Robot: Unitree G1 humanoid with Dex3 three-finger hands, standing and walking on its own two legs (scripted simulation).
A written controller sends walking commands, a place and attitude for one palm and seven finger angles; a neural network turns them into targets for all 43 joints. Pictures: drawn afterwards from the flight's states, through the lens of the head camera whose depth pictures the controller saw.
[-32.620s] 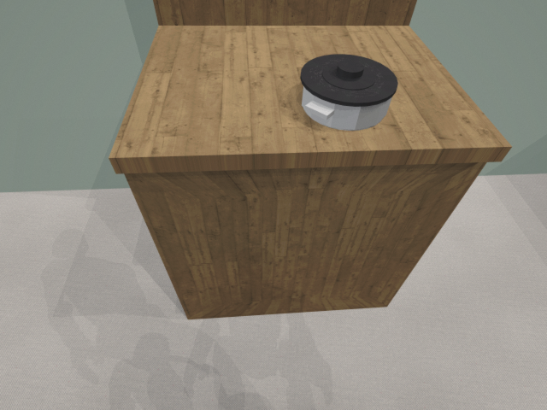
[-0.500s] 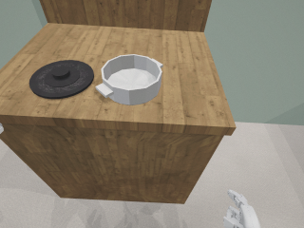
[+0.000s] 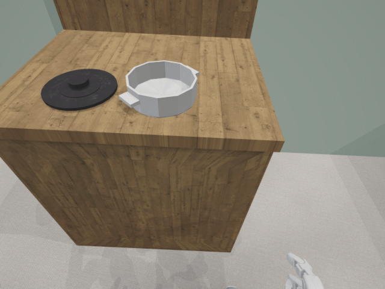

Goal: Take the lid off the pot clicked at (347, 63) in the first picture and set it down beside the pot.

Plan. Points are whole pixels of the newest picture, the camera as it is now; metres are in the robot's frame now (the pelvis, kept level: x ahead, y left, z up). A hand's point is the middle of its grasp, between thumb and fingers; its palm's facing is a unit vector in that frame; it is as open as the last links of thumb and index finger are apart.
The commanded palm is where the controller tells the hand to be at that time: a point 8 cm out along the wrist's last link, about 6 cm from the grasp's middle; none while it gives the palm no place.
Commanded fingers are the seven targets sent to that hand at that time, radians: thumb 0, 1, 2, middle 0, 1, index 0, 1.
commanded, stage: step back with the hand held close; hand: left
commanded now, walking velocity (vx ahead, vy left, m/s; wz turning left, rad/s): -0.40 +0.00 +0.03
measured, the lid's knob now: (78, 81) +0.60 +0.34 +0.12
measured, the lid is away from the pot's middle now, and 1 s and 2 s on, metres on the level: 0.23 0.23 0.23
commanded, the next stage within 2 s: stop stepping back and stand still in 0.62 s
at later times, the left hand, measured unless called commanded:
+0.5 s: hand out of the picture +0.10 +0.20 +0.32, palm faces +0.61 -0.73 -0.32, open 7.5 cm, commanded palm +0.06 +0.26 +0.31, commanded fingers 0.00 0.90 0.90 -0.20 -0.30 -0.20 -0.30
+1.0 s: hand out of the picture -0.06 +0.18 +0.33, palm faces +0.52 -0.70 -0.49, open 7.5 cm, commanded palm -0.09 +0.26 +0.31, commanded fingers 0.00 0.90 0.90 -0.20 -0.30 -0.20 -0.30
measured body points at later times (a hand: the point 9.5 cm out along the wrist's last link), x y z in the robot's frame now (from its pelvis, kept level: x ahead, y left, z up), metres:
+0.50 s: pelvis -0.07 -0.02 +0.01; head -0.06 -0.01 +0.45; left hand +0.06 +0.24 +0.34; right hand +0.09 -0.24 -0.08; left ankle +0.01 +0.12 -0.71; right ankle -0.10 -0.15 -0.72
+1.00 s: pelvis -0.22 -0.02 +0.02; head -0.23 +0.00 +0.47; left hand -0.10 +0.22 +0.35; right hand -0.06 -0.25 -0.06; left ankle -0.13 +0.10 -0.70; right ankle -0.21 -0.12 -0.71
